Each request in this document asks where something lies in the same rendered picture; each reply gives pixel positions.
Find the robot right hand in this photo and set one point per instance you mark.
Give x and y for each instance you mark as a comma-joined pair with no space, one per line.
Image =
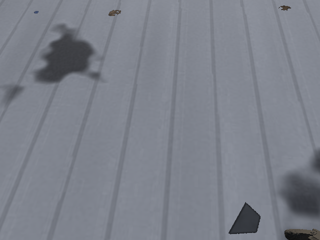
302,234

